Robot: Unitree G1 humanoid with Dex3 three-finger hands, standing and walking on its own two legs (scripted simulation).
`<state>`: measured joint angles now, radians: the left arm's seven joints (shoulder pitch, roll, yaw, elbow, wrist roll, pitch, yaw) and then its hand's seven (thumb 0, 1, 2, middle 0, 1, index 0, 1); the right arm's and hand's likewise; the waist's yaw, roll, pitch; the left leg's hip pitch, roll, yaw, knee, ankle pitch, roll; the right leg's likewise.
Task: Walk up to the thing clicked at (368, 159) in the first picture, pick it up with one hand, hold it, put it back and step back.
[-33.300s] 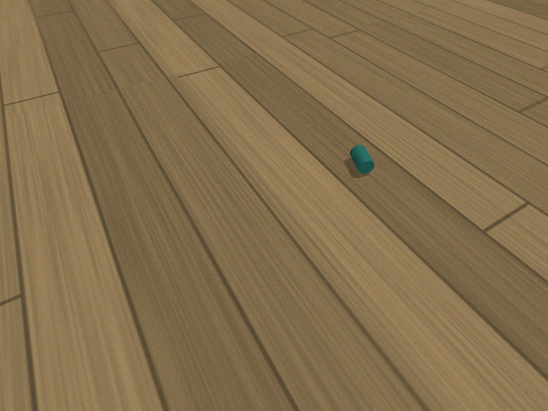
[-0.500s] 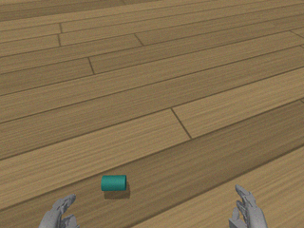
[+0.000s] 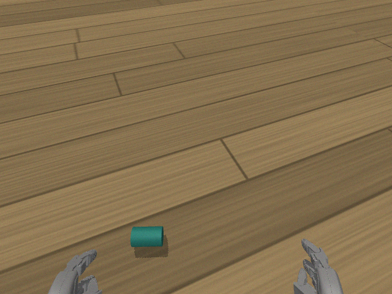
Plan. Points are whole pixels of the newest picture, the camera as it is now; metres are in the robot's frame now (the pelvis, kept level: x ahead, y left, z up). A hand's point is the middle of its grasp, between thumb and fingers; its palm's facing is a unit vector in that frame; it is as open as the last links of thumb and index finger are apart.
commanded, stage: home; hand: left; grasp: from above
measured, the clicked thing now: (147, 236) +0.51 +0.21 -0.67
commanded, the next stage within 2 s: stand in 0.54 s
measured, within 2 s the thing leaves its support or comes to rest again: neither
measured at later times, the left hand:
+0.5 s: hand out of the picture +0.16 +0.18 -0.04, palm faces +0.05 -0.98 -0.21, open 7.4 cm
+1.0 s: hand out of the picture +0.08 +0.24 -0.11, palm faces +0.04 -0.94 -0.34, open 7.4 cm
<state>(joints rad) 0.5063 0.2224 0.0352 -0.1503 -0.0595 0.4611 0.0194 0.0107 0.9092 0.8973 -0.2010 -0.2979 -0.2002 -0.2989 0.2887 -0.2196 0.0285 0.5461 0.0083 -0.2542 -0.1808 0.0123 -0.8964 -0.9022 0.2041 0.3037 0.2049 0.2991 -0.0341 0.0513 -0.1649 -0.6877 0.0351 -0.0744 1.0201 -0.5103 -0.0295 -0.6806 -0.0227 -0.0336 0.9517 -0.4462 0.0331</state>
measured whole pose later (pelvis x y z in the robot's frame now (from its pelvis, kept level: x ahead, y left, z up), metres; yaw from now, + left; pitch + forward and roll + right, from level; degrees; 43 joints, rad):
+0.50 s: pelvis +0.00 +0.00 +0.00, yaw +0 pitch +10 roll -2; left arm 0.51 0.23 0.03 -0.16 -0.06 0.47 0.02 0.01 0.91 0.90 -0.20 -0.30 -0.20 -0.30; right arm 0.29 -0.22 0.02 0.54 0.01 -0.24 -0.18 0.01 -0.90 -0.90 0.20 0.30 0.20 0.30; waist -0.04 0.05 -0.17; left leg -0.69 0.03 -0.08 1.03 -0.52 -0.03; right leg -0.68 -0.02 -0.03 0.96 -0.45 0.03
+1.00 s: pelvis +0.00 +0.01 +0.03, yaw +0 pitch -1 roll +0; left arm 0.25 0.29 0.05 0.80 0.04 0.05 0.03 0.01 0.91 0.90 -0.20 -0.30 -0.20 -0.30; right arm 0.23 -0.30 -0.05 0.90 -0.05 -0.01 -0.01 0.01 -0.90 -0.90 0.20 0.30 0.20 0.30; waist 0.02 0.00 0.03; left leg -0.34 0.00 -0.04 0.75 -0.39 -0.01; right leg -0.36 -0.06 0.00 0.73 -0.35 0.04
